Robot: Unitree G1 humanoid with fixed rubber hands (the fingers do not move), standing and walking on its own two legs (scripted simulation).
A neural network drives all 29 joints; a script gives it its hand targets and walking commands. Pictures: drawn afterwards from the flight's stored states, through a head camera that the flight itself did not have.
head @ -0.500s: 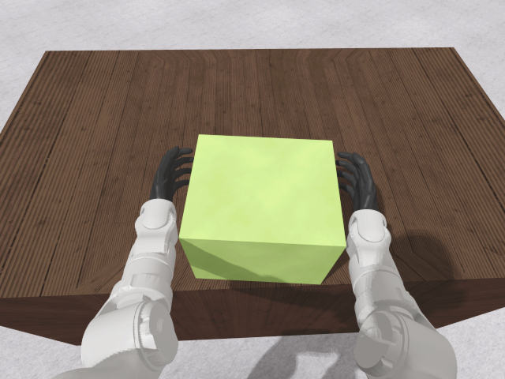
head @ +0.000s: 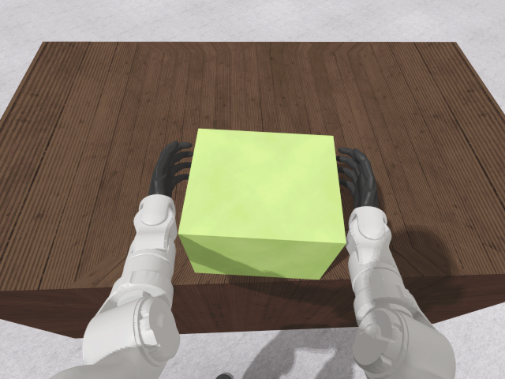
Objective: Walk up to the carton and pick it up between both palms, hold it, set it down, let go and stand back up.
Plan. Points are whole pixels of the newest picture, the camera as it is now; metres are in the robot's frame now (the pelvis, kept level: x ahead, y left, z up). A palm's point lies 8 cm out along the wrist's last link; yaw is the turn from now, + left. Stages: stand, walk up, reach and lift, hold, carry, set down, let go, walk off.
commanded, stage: set down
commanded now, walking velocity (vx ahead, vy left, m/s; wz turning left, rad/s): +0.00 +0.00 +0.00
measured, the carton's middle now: (261, 207) +0.41 +0.04 -0.03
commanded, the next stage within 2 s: none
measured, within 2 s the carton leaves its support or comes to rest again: neither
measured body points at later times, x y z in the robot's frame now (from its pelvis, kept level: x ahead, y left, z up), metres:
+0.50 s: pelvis -0.01 +0.00 -0.01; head +0.08 +0.03 +0.43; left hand +0.40 +0.21 +0.00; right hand +0.42 -0.13 +0.01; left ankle +0.01 +0.10 -0.75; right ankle -0.04 -0.10 -0.75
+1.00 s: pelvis -0.04 +0.00 -0.03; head +0.04 +0.02 +0.41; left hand +0.39 +0.28 +0.04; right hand +0.43 -0.20 +0.05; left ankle +0.01 +0.10 -0.75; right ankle -0.04 -0.10 -0.75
